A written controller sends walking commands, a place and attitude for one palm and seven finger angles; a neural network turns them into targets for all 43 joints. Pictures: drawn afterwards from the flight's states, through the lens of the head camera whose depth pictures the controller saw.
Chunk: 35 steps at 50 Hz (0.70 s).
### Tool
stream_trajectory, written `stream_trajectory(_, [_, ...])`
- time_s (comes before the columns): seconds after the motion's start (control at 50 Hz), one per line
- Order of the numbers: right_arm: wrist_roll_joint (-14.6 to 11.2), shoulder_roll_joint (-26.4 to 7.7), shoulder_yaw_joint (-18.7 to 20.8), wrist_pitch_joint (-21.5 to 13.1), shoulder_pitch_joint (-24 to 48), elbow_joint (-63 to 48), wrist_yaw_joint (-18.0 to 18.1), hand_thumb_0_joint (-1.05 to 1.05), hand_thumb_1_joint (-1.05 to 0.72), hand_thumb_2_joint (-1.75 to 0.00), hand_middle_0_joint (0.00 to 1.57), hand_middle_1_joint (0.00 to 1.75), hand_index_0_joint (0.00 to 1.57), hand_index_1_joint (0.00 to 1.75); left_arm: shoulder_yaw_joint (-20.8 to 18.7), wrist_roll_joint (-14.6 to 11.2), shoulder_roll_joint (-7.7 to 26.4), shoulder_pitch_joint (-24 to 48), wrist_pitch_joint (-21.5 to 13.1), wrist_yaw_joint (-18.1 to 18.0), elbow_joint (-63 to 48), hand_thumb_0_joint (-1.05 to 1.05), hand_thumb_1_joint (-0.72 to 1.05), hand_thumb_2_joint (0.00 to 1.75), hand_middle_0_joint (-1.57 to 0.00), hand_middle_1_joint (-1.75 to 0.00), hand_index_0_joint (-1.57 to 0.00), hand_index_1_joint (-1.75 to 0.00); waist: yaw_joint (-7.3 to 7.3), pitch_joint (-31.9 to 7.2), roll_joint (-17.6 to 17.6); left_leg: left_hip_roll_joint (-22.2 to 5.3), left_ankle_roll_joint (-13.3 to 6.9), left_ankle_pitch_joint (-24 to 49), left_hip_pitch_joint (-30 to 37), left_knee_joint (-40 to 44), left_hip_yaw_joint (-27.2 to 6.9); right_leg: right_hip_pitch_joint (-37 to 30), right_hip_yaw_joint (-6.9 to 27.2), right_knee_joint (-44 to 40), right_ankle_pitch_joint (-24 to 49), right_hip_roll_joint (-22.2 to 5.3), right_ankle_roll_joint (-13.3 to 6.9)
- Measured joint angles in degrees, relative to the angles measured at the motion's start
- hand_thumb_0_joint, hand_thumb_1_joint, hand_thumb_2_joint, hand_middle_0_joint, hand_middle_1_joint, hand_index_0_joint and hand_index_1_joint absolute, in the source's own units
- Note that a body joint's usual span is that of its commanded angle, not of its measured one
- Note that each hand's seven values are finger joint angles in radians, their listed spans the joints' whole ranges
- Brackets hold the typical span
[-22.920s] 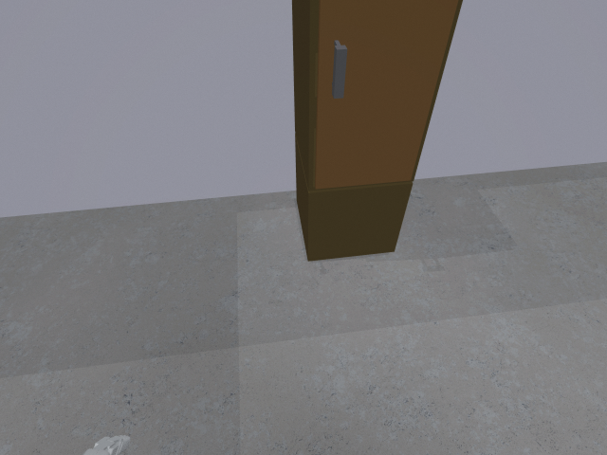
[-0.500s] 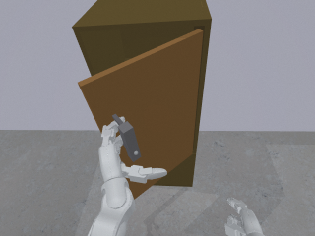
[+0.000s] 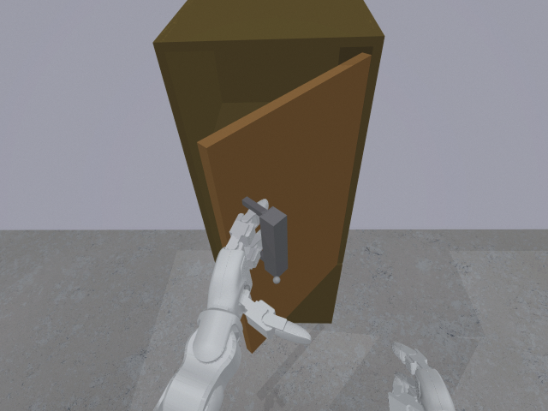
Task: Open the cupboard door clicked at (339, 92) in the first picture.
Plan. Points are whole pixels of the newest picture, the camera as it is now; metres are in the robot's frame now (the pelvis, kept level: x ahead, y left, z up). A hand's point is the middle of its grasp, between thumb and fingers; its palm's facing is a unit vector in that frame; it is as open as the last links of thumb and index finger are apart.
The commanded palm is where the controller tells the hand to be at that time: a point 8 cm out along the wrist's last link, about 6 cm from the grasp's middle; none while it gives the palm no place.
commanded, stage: slide the hand sideways off the handle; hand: left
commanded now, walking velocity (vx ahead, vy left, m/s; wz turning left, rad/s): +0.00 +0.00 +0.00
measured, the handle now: (263, 236) +0.35 +0.04 +0.10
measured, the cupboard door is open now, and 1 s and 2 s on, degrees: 48 48 48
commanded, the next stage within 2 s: draw the hand back to the body in 0.84 s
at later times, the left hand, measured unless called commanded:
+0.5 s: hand (242, 300) +0.23 +0.06 +0.11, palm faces -0.09 -1.00 +0.02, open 16.1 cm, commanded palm +0.20 +0.12 +0.10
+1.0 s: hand (209, 325) +0.20 +0.09 +0.11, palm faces -0.02 -1.00 +0.00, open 16.3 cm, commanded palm +0.17 +0.16 +0.10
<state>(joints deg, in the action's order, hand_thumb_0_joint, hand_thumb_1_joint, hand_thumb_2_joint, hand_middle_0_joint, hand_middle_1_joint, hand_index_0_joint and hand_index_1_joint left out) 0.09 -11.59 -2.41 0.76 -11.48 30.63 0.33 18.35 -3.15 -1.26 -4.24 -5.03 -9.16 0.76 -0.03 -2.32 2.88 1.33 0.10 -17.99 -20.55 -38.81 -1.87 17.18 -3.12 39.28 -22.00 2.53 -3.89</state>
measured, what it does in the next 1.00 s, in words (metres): stands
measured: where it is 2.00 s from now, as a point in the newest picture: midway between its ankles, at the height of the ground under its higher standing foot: outside the picture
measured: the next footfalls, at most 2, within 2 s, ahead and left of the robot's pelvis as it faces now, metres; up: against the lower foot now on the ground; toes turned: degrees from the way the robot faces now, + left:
none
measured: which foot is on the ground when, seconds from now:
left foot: down 0.00-1.00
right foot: down 0.00-1.00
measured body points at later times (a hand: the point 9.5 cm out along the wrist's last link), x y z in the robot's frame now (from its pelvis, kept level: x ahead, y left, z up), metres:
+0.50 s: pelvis +0.01 +0.03 +0.00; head -0.01 +0.02 +0.45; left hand +0.23 +0.11 +0.11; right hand +0.20 -0.17 -0.07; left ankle +0.03 +0.12 -0.72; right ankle -0.01 -0.07 -0.72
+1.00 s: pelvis +0.01 +0.01 -0.01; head +0.01 -0.02 +0.44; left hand +0.20 +0.14 +0.11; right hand +0.21 -0.20 -0.08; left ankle +0.03 +0.12 -0.72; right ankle -0.01 -0.07 -0.72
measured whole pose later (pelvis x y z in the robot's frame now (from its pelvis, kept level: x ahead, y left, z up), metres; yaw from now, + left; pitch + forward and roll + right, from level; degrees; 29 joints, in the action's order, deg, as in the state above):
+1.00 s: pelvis +0.01 +0.01 -0.01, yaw +0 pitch +2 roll +0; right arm 0.1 -12.8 -2.5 -2.6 -13.9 24.6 0.4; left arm 12.0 -4.1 5.8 -32.6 -7.1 -1.7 -25.7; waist -1.2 -3.9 3.3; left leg 1.2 -0.3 -22.1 -25.3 -45.0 -2.0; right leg 21.1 -3.4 43.9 -25.4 2.7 -3.5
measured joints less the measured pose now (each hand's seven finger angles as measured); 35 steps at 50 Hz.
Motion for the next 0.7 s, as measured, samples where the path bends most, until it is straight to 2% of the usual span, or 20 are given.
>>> stream_trajectory(0.12, [0.2,1.0,-0.4,0.9,-0.3,-1.1,-1.3,0.01,-0.9,-0.9,0.2,0.3,0.2,0.3,0.6,2.7,-0.3,-0.8,0.9,-3.5,-0.9,-0.01,-0.5,0.3,-0.17,-0.31,-0.16,-0.31,0.19,0.0,-0.7,0.0,-1.0,-0.2,0.2,-0.3,1.6,0.1,1.5,0.1,0.5,-0.1,0.9])
stream_trajectory(0.3, [0.3,1.5,-0.7,2.4,0.3,-2.1,-2.1,0.01,-0.9,-0.9,0.2,0.3,0.2,0.3,3.1,4.5,-0.2,-5.0,2.2,-4.9,-6.9,-0.01,-0.5,0.3,-0.18,-0.31,-0.17,-0.31,-0.23,0.7,-0.7,0.5,-2.2,-0.9,-0.7,-1.6,2.4,0.8,2.3,0.8,0.2,-0.7,2.1])
stream_trajectory(0.52, [0.2,1.5,-1.1,3.7,1.1,-4.0,-2.3,0.01,-0.9,-0.9,0.2,0.3,0.2,0.3,3.3,4.7,2.2,-13.5,3.8,-3.4,-16.3,-0.01,-0.5,0.3,-0.2,-0.32,-0.19,-0.32,-0.6,0.3,-0.4,0.6,-2.4,-2.2,-0.6,-2.7,2.3,0.4,2.2,1.3,-0.8,-0.7,2.2])
stream_trajectory(0.62, [0.3,1.1,-1.1,3.6,1.4,-4.9,-1.9,0.01,-0.9,-0.9,0.2,0.3,0.2,0.3,2.2,4.2,2.8,-16.6,3.8,-2.0,-19.0,-0.01,-0.5,0.3,-0.21,-0.32,-0.2,-0.33,-0.86,0.2,-0.3,0.5,-2.1,-2.5,-0.6,-2.9,2.1,0.4,2.0,1.6,-1.2,-0.6,2.0])
stream_trajectory(0.7, [0.3,1.0,-1.0,3.3,0.9,-5.6,-1.8,0.01,-0.9,-0.9,0.2,0.3,0.2,0.3,-0.4,3.5,3.2,-20.8,3.0,-1.1,-21.7,-0.01,-0.5,0.3,-0.2,-0.32,-0.19,-0.32,-1.25,-0.3,-0.5,0.3,-1.8,-2.8,-0.7,-2.9,1.9,0.6,1.9,1.9,-1.7,-0.4,1.6])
